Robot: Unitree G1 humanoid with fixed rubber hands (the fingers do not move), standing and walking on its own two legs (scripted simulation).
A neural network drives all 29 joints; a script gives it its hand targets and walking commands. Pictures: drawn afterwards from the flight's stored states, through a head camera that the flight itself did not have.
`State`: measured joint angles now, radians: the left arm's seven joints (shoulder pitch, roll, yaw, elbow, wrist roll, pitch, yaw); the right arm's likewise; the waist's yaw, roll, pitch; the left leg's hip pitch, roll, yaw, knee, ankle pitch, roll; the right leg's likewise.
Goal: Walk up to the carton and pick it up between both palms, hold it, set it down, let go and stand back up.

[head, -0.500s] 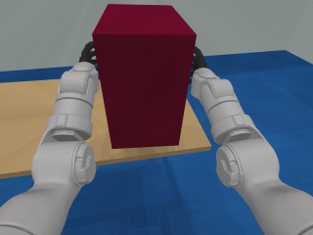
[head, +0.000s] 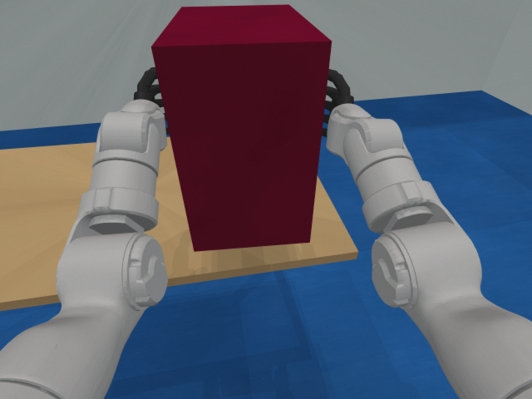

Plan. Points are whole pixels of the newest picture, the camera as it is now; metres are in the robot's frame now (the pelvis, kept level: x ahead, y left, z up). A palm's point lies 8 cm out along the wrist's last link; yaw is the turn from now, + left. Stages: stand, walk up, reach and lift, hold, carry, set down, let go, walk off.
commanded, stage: reach and lift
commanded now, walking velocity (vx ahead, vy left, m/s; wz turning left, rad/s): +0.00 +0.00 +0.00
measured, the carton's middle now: (244, 121) +0.46 +0.03 +0.25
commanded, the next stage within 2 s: hold in 0.30 s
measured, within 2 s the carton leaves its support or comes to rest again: neither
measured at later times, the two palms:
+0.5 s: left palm (148, 94) +0.39 +0.15 +0.32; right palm (354, 98) +0.39 -0.12 +0.31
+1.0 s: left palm (157, 103) +0.39 +0.14 +0.30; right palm (360, 108) +0.39 -0.13 +0.30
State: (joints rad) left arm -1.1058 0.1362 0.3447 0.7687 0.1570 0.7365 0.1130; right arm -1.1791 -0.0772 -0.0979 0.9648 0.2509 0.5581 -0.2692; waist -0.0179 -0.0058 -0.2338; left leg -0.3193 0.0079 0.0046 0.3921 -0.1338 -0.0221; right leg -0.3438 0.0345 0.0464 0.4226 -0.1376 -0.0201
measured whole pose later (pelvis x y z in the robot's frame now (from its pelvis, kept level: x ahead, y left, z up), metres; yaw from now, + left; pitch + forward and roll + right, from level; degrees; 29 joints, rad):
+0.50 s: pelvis +0.00 +0.00 +0.00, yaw +0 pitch +3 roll +1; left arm -1.12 0.14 0.34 0.66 0.14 0.82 0.11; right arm -1.20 -0.11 -0.05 0.85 0.31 0.65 -0.31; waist -0.05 0.00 -0.26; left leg -0.32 0.01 0.00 0.39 -0.14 -0.02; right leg -0.34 0.03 0.05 0.42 -0.14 -0.02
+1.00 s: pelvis +0.00 +0.00 +0.00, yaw +0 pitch +3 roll +1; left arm -1.13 0.12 0.38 0.73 0.18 0.84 0.10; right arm -1.21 -0.12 -0.05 0.94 0.32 0.69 -0.30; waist -0.05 0.01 -0.28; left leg -0.32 0.01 0.00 0.39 -0.13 -0.02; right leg -0.34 0.03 0.05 0.42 -0.14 -0.02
